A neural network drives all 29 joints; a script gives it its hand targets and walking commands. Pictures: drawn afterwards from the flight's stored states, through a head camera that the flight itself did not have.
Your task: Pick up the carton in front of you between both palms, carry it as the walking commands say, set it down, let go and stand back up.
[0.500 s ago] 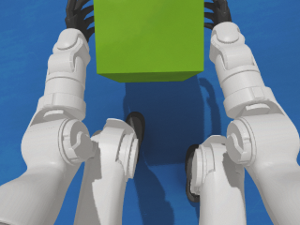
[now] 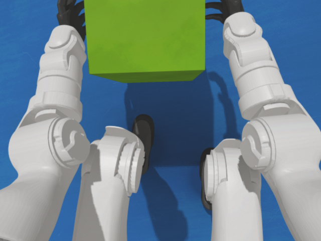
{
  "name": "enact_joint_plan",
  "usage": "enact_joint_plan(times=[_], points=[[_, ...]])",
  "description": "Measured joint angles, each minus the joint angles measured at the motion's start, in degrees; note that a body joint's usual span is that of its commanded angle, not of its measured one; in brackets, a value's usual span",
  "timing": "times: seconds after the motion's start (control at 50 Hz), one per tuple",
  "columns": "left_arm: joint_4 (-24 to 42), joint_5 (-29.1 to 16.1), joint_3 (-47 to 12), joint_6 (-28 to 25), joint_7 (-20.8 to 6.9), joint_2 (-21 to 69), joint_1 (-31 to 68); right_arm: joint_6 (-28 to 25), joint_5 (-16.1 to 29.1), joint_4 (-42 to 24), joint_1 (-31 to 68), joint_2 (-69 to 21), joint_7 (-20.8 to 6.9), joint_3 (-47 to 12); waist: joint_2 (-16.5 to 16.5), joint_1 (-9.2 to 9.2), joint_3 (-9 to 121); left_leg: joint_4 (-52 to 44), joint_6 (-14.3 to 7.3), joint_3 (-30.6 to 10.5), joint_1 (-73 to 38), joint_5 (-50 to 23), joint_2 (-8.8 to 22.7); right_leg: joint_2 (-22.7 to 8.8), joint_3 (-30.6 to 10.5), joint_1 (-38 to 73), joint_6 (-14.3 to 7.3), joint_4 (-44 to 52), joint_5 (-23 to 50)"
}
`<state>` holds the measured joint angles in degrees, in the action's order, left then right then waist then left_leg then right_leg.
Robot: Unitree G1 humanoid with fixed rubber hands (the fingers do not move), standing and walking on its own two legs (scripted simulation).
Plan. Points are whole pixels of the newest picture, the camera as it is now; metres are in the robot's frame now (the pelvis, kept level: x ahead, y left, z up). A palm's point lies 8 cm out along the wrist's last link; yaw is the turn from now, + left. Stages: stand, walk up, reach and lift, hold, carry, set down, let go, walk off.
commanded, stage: set down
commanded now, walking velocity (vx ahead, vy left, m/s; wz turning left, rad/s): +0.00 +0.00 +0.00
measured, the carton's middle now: (151, 35) +0.52 +0.11 -0.25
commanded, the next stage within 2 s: let go in 1.52 s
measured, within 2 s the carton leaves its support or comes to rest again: rests again in 0.22 s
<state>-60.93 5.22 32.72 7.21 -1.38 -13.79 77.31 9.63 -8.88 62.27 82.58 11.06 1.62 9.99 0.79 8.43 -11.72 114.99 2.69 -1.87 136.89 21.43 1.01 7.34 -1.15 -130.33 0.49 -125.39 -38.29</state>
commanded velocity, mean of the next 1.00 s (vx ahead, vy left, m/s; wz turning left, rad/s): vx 0.00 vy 0.00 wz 0.00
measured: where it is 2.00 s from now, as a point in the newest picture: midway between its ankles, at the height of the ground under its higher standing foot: (175, 171)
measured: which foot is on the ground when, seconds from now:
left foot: down 0.00-1.00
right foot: down 0.00-1.00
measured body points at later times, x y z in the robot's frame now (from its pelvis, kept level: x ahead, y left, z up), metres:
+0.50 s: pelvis +0.00 +0.01 +0.00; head +0.37 +0.00 +0.24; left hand +0.49 +0.28 -0.19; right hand +0.57 -0.10 -0.20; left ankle +0.16 +0.14 -0.35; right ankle +0.08 -0.11 -0.35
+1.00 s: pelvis +0.01 +0.01 +0.09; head +0.34 +0.03 +0.39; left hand +0.49 +0.28 -0.04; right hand +0.59 -0.09 -0.03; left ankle +0.16 +0.14 -0.35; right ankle +0.08 -0.11 -0.35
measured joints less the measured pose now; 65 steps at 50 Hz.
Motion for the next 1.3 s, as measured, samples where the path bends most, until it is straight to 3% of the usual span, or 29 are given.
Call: enact_joint_plan(times=[0.22,0.34,0.42,0.5,0.64,0.74,0.94,1.3], points=[[-4.3,-3.0,-1.6,-2.7,0.1,-1.4,0.6,-2.5,-0.3,0.3,1.1,1.2,-0.7,-1.8,1.1,-0.08,-3.3,0.7,0.0,0.6,-1.4,0.0,-0.2,-0.3,-0.6,1.5,0.5,-1.1,-0.5],[-9.5,-10.6,-8.1,-7.4,4.9,-3.4,1.1,-4.9,8.4,2.6,1.0,8.0,2.5,-9.4,1.8,-0.67,-6.6,0.7,-0.4,1.3,-2.7,-0.2,-0.3,-0.5,-1.3,2.8,1.1,-1.4,-0.6],[-9.8,-14.3,-11.6,-8.9,5.6,-4.8,0.2,-5.3,14.8,1.6,0.0,11.9,2.0,-14.1,1.2,-0.82,-7.0,1.2,-0.8,1.3,-2.7,0.1,0.0,-0.2,-1.3,2.9,1.3,-1.6,-0.7],[-7.6,-16.0,-13.1,-9.1,5.8,-5.2,-1.3,-5.2,17.4,0.0,0.3,12.7,1.6,-15.8,0.5,-0.69,-6.0,1.4,-1.0,1.3,-2.3,0.2,0.3,0.0,-1.3,2.5,1.5,-1.6,-0.7],[3.9,-17.6,-14.2,-7.1,7.2,-2.8,-6.7,-3.2,15.2,-5.4,-1.4,11.3,2.9,-13.2,-0.2,-0.52,-2.9,-0.5,-1.0,1.4,-2.6,-0.5,-0.7,-1.1,-1.2,3.1,1.3,0.0,-0.5],[12.0,-15.6,-14.4,-3.3,8.4,-0.3,-10.7,-0.2,13.8,-7.9,-3.6,10.2,3.6,-9.9,-1.8,-0.43,0.2,-3.9,-0.7,0.7,-5.4,-0.6,-1.5,-2.0,-0.5,6.2,0.7,3.8,-0.4],[14.9,-11.6,-13.7,-0.4,8.4,2.4,-14.6,0.0,12.1,-3.8,-6.4,10.2,1.1,-5.2,-3.0,0.12,9.5,-12.5,-1.2,0.0,-10.2,-0.5,-1.5,-2.4,-0.2,11.3,0.7,14.2,0.9],[23.8,-9.5,-12.0,2.6,6.2,4.6,-24.4,2.2,8.7,-12.1,-15.6,8.1,-1.6,-2.3,-3.1,-0.19,16.3,-30.6,-1.6,0.3,-23.9,-2.4,-1.4,-3.1,-1.1,24.0,0.6,33.4,4.9]])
